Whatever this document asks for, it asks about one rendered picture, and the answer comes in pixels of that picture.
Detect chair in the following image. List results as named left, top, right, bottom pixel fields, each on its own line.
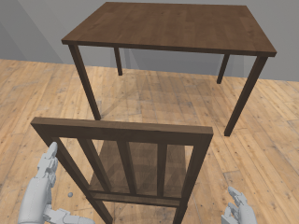
left=30, top=117, right=214, bottom=224

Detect robot right hand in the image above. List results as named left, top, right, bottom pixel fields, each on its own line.
left=221, top=186, right=258, bottom=224

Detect table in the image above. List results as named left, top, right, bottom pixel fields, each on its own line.
left=61, top=2, right=277, bottom=137

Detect robot left hand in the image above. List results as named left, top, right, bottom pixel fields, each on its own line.
left=17, top=142, right=95, bottom=224

